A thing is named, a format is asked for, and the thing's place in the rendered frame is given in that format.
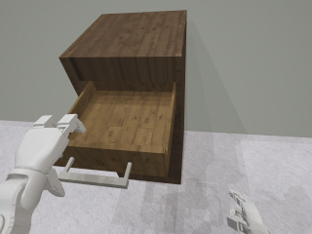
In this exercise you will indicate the cabinet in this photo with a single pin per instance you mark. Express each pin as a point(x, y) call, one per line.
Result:
point(135, 47)

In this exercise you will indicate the left robot forearm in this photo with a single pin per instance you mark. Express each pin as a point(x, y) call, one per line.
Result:
point(20, 194)

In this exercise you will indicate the robot right hand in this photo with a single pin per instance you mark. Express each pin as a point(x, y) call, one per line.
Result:
point(238, 219)

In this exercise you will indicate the right robot forearm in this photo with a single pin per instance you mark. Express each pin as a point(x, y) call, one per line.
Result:
point(258, 228)

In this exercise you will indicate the drawer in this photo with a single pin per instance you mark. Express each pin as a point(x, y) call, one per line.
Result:
point(126, 122)

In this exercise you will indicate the handle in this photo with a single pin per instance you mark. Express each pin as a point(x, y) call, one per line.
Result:
point(96, 180)

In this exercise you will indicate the robot left hand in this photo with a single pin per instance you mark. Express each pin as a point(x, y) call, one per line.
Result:
point(40, 147)

